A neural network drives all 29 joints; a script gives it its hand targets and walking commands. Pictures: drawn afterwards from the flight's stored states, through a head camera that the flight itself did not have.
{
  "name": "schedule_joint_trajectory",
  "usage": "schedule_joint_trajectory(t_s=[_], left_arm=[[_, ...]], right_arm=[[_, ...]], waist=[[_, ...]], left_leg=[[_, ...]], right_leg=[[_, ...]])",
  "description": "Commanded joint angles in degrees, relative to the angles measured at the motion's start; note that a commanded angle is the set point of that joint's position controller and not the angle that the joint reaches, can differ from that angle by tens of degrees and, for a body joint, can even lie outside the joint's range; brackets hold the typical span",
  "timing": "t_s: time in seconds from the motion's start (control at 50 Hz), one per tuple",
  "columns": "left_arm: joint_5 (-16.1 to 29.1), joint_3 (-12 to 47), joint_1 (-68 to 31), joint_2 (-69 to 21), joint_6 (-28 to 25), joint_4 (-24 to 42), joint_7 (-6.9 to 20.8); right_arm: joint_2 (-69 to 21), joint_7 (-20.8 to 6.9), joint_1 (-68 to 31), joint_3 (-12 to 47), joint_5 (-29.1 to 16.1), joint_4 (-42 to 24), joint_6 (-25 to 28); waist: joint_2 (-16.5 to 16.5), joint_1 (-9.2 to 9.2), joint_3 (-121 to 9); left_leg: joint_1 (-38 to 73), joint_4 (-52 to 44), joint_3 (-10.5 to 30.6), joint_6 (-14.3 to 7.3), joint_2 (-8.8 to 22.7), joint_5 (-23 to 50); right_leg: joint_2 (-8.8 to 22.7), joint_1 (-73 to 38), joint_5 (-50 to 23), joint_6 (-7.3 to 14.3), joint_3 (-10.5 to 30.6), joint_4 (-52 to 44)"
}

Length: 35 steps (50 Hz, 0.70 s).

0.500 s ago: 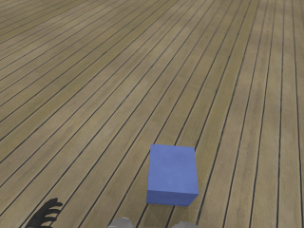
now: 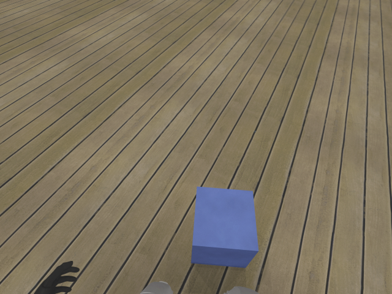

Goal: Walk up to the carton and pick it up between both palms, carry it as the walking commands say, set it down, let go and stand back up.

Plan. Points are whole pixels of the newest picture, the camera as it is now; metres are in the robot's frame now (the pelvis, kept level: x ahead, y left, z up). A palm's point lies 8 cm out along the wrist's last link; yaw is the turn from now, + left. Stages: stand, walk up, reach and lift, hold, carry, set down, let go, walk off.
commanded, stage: walk up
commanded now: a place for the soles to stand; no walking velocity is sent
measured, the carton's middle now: (221, 227) +0.48 -0.12 -0.60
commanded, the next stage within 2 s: none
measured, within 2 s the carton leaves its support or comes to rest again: neither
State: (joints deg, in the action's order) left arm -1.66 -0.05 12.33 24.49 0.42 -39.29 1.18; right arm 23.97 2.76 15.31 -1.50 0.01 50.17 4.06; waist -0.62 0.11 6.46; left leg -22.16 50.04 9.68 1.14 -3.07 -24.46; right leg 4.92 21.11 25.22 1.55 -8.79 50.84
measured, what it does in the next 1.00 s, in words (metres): shifts its weight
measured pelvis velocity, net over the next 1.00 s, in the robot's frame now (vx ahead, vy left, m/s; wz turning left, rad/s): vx -0.02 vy -0.08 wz -0.01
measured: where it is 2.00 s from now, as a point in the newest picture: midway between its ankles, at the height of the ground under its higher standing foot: outside the picture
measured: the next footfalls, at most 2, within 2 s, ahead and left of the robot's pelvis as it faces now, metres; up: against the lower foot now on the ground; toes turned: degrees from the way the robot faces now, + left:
left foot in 1.52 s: +0.04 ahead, +0.07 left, +0.00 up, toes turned -4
right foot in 1.84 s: +0.03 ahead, -0.23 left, +0.00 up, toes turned +0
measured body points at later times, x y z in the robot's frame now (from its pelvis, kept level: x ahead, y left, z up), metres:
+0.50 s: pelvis +0.01 -0.01 +0.00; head +0.03 +0.00 +0.45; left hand +0.14 +0.30 -0.09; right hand +0.08 -0.34 -0.10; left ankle +0.04 +0.15 -0.69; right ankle +0.03 -0.11 -0.69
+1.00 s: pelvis -0.02 -0.08 -0.02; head +0.02 -0.06 +0.43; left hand +0.11 +0.22 -0.13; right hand +0.04 -0.43 -0.11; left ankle +0.03 +0.13 -0.67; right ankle +0.02 -0.14 -0.69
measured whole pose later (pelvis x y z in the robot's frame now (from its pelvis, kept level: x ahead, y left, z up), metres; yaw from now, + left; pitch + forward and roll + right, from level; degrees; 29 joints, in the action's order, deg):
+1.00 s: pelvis -0.02 -0.08 -0.02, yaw -1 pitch -4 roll +3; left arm -1.7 -0.1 10.8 25.2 3.2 -39.3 3.1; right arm 23.9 7.9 14.7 -1.5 0.0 50.3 3.8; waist -5.8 0.2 9.5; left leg -29.4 62.2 9.9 1.6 -0.7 -29.0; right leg 2.3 27.6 28.7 4.7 -6.2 59.7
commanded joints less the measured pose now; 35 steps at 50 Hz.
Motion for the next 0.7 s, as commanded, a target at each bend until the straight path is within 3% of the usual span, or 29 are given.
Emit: schedule_joint_trajectory(t_s=[0.0, 0.02, 0.04, 0.06, 0.08, 0.1, 0.14, 0.16, 0.18, 0.24, 0.28, 0.3, 0.32, 0.34, 0.36, 0.38, 0.4, 0.42, 0.44, 0.46, 0.48, 0.52, 0.54, 0.56, 0.58, 0.62, 0.64, 0.66, 0.68], left_arm=[[0.87, -5.86, -4.91, 11.16, -0.88, 1.8, -0.33], [1.04, -5.78, -5.39, 10.28, -0.47, 1.63, -0.21], [1.4, -6.19, -5.65, 11.42, -0.36, 0.92, -0.44], [1.22, -6.28, -4.4, 11.11, -0.59, 0.26, -0.44], [1.1, -6.3, -2.99, 11.46, -1.16, -0.26, -0.38], [0.82, -6.93, 0.09, 12.82, -1.84, -0.86, -0.37], [0.49, -7.45, 3.84, 15.59, -2.42, -1.83, -0.67], [0.6, -7.55, 1.64, 16.75, -2.54, -1.43, -0.79], [0.44, -7.67, 0.49, 17.2, -2.51, -0.86, -0.71], [1.04, -7.05, -2.85, 15.71, -2.26, 0.4, -0.64], [1.39, -6.1, -3.75, 12.83, -1.73, 1.34, -0.25], [1.37, -6.09, -4.28, 12.47, -1.35, 2.13, -0.43], [1.48, -6.42, -4.42, 11.21, -0.73, 2.08, -0.32], [1.82, -6.23, -4.33, 11.37, -0.25, 1.35, -0.34], [1.6, -6.18, -4.29, 11.23, -0.36, 1.05, -0.37], [1.06, -6.12, -3.89, 10.99, -0.88, 0.41, -0.48], [0.69, -6.36, -1.85, 11.89, -1.27, -0.63, -0.62], [0.85, -6.86, 1.11, 13.87, -1.61, -1.54, -0.48], [0.24, -7.3, 2.87, 15.81, -2.09, -1.69, -0.55], [0.47, -7.61, 0.94, 17.25, -2.44, -1.43, -0.64], [0.46, -7.44, 0.61, 16.82, -2.51, -1.03, -0.54], [0.39, -7.26, -0.06, 16.43, -2.36, -0.8, -0.58], [0.8, -6.84, -2.69, 15.38, -2.14, -0.55, -0.54], [1.05, -6.37, -3.09, 13.59, -2.06, 0.51, -0.54], [1.38, -6.26, -3.39, 11.91, -1.72, 0.41, -0.6], [1.75, -6.23, -4.65, 11.23, -0.74, 1.57, -0.38], [1.5, -6.4, -4.61, 11.66, -0.63, 0.96, -0.5], [1.42, -6.33, -3.99, 11.79, -0.63, 0.19, -0.35], [-1.87, -8.15, -5.22, 13.95, 1.1, 4.22, 1.05]], right_arm=[[18.13, 0.66, 5.71, -5.39, 1.26, -1.82, 1.68], [21.0, 0.96, 3.59, -5.41, 1.54, -2.87, 1.7], [20.68, 1.11, 2.62, -5.05, 1.28, -3.57, 1.36], [20.55, 1.24, 0.88, -4.79, 1.24, -3.18, 0.95], [19.13, 1.01, -0.8, -4.64, 0.93, -3.69, 0.68], [17.15, 0.86, -3.09, -3.65, 0.94, -3.71, 0.52], [11.89, 0.47, -2.86, -2.52, -0.02, -3.86, 0.41], [12.02, 0.72, -1.19, -2.92, 0.15, -3.44, 0.06], [13.25, 0.6, 0.07, -3.6, 0.15, -3.8, -0.02], [13.12, 0.46, 5.04, -3.64, 0.2, -2.73, 0.68], [15.04, 0.68, 6.49, -4.16, 0.58, -2.17, 1.43], [17.72, 1.05, 6.84, -5.12, 1.17, -2.13, 1.4], [19.81, 1.08, 5.34, -5.07, 0.84, -3.0, 1.59], [20.06, 1.14, 2.5, -4.75, 0.89, -3.17, 1.35], [19.18, 1.2, 1.16, -4.54, 0.67, -3.12, 1.04], [18.91, 1.31, -1.17, -4.35, 0.75, -3.62, 0.89], [17.6, 1.05, -2.74, -3.87, 1.01, -3.91, 0.57], [16.24, 0.67, -4.29, -3.36, 0.9, -4.16, 0.21], [13.25, 0.62, -3.18, -2.88, 0.32, -4.23, -0.06], [12.32, 0.54, -1.06, -3.16, 0.33, -3.93, -0.32], [13.61, 0.59, -1.56, -3.69, 0.37, -3.91, -0.36], [13.6, 0.35, 1.15, -3.67, 0.39, -3.05, 0.32], [12.76, 0.33, 4.01, -3.65, 0.5, -2.44, 0.9], [13.45, 0.53, 4.6, -3.67, 0.42, -1.99, 1.37], [15.29, 0.58, 5.4, -4.23, 0.74, -1.67, 1.38], [19.41, 0.93, 3.51, -4.54, 1.29, -2.42, 1.59], [19.33, 1.05, 1.45, -4.39, 0.91, -3.48, 1.19], [19.12, 1.04, -1.09, -4.46, 0.96, -3.64, 0.77], [22.51, 3.74, 6.97, -6.64, 0.9, -2.31, 0.48]], waist=[[7.19, -0.23, -3.86], [9.51, -0.38, -4.04], [6.09, 0.43, -3.05], [7.57, 1.18, -2.22], [5.52, 2.13, -2.9], [3.34, 3.86, -5.28], [-3.98, 5.27, -6.73], [-5.08, 4.24, -5.31], [-6.03, 3.29, -4.71], [-7.05, -0.42, -3.49], [-2.19, -0.47, -6.55], [4.74, -0.43, -7.06], [6.71, -0.13, -7.63], [6.52, 0.8, -5.71], [5.93, 1.3, -5.14], [5.73, 2.23, -3.98], [4.22, 3.09, -4.48], [2.2, 5.06, -3.27], [-5.09, 4.91, -3.72], [-8.81, 4.17, -2.89], [-6.39, 3.83, -2.31], [-5.46, 1.67, -3.36], [-6.09, 0.32, -5.85], [-3.51, -0.09, -6.49], [-0.11, 0.21, -6.8], [7.83, 0.29, -6.12], [7.16, 0.85, -6.1], [7.77, 1.87, -4.88], [1.67, -0.57, -3.28]], left_leg=[[4.45, -18.73, 15.04, -9.21, 8.85, 9.96], [2.64, -22.45, 30.84, -14.94, 14.37, 10.1], [1.06, -22.14, 32.21, -16.77, 14.92, 9.77], [-2.33, -20.31, 29.53, -16.14, 14.03, 8.8], [-4.72, -18.2, 25.57, -14.07, 11.98, 10.0], [-9.24, -13.73, 17.61, -10.92, 8.45, 13.04], [-13.44, 1.91, -2.47, -4.98, 0.3, 12.2], [-13.83, 4.79, -6.56, -3.72, 0.64, -1.44], [-11.85, 6.77, -7.59, -3.2, 2.35, -6.69], [-3.68, -3.63, -10.18, -3.93, 2.29, -1.72], [3.63, -9.19, -2.33, -6.01, 3.57, 21.3], [3.9, -13.41, 8.36, -8.51, 7.29, 23.95], [3.48, -17.24, 23.73, -13.65, 11.93, 21.75], [1.96, -18.78, 28.58, -16.24, 13.52, 19.98], [1.52, -18.54, 28.78, -16.1, 13.82, 17.55], [-3.12, -16.59, 25.47, -15.25, 12.52, 17.75], [-8.71, -15.36, 20.55, -12.13, 9.79, 12.24], [-13.88, -11.08, 9.85, -8.61, 5.22, 9.33], [-15.78, -1.05, 0.1, -6.09, 1.53, 9.83], [-13.84, 3.97, -6.3, -4.36, 0.25, -1.28], [-12.19, 7.08, -7.23, -3.68, 1.55, -6.55], [-7.48, -0.55, -9.09, -3.51, 2.65, -5.17], [-1.45, -7.46, -9.67, -4.44, 2.84, 2.0], [3.87, -9.12, -6.19, -4.74, 3.47, 17.49], [3.33, -10.98, 1.26, -6.42, 4.34, 21.73], [2.24, -16.9, 23.29, -14.64, 12.06, 24.32], [1.15, -17.01, 26.26, -16.41, 13.23, 22.04], [-2.19, -17.56, 25.1, -15.4, 12.59, 15.6], [2.89, -16.7, 27.71, -15.39, 16.63, 19.62]], right_leg=[[1.98, 5.56, 3.99, 0.85, 5.97, -1.39], [-1.37, 8.31, 9.35, -1.02, 9.3, 1.03], [-2.09, 5.83, 12.25, -0.79, 10.38, 0.36], [-2.48, 3.89, 9.8, -0.14, 10.68, -3.02], [-1.99, -1.32, 5.93, 0.42, 10.68, -6.62], [0.49, -7.73, 1.6, 2.33, 13.7, -12.63], [13.31, -14.18, 3.52, 8.91, 21.76, -24.48], [19.82, -12.4, -1.68, 12.17, 26.66, -27.11], [21.02, -10.64, -9.2, 13.68, 25.42, -25.84], [16.87, -5.87, -17.43, 10.37, 15.31, -20.92], [8.27, -3.18, -17.04, 3.75, 7.24, -11.17], [3.95, -1.14, -12.64, 2.16, 5.27, -2.41], [-0.17, 2.21, -2.46, -0.57, 8.02, 0.13], [-2.55, 2.0, 8.34, -0.62, 9.86, -0.96], [-2.64, 2.34, 8.87, 0.03, 10.97, -3.06], [-2.3, -0.76, 4.93, 0.64, 11.0, -6.83], [-0.03, -6.66, 2.65, 1.79, 12.41, -10.74], [4.01, -10.21, 6.81, 4.22, 15.66, -17.56], [10.86, -12.53, 10.03, 7.02, 20.46, -24.97], [18.61, -9.59, 6.89, 10.6, 25.72, -29.38], [20.97, -8.53, -0.73, 12.36, 25.52, -29.43], [18.61, -8.65, -14.68, 11.51, 19.18, -23.97], [15.83, -7.99, -18.43, 9.28, 14.03, -19.1], [11.04, -4.5, -19.29, 5.61, 9.16, -14.45], [6.55, -2.99, -14.71, 3.17, 6.47, -9.25], [-0.84, 1.48, -2.11, -0.1, 9.54, -0.58], [-2.41, 0.91, 4.47, -0.3, 10.02, -2.39], [-2.23, -0.9, 5.64, 0.37, 10.13, -5.22], [-2.98, 8.66, -2.11, 0.85, 10.35, 2.22]])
